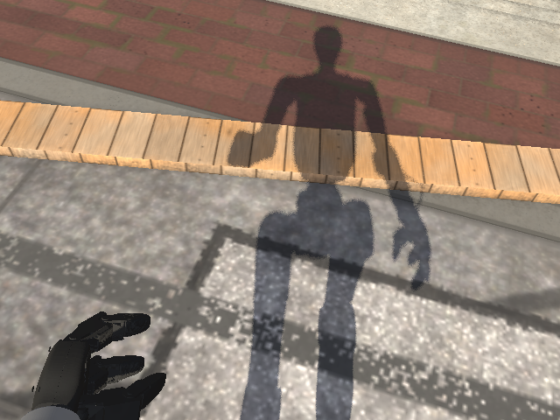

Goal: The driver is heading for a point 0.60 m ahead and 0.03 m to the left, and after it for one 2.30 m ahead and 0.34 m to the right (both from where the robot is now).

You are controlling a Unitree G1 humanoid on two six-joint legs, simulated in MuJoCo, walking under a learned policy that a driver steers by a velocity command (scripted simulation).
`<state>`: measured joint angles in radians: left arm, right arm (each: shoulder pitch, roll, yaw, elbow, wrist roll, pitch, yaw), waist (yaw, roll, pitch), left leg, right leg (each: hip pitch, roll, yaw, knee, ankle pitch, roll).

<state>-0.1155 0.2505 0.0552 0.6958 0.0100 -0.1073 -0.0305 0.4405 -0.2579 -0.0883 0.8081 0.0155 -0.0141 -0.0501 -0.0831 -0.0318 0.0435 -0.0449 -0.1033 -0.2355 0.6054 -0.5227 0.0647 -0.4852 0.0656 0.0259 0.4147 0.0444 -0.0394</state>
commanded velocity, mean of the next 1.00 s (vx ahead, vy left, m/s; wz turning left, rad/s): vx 0.36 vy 0.00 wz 0.23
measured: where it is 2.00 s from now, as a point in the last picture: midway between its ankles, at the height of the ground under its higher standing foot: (219, 264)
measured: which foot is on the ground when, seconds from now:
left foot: up 0.00-0.46, down 0.48-0.96, up 0.98-1.00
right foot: down 0.00-0.48, up 0.50-0.94, down 0.96-1.00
